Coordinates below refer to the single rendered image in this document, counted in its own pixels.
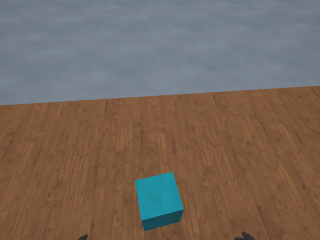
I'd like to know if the carton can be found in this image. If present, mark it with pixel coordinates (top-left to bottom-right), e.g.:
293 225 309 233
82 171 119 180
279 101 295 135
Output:
135 172 184 231

